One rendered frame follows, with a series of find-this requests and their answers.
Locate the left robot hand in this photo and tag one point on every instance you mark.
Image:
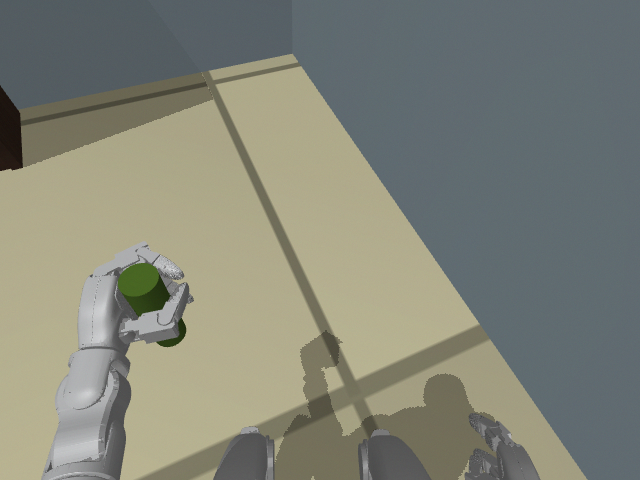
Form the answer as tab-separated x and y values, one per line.
105	317

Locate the can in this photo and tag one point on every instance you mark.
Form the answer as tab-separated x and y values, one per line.
145	291

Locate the right robot hand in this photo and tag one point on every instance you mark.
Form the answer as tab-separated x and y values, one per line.
512	462

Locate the left robot arm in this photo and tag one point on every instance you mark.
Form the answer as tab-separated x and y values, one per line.
91	402

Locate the bookshelf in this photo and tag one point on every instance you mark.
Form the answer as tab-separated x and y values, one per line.
10	134

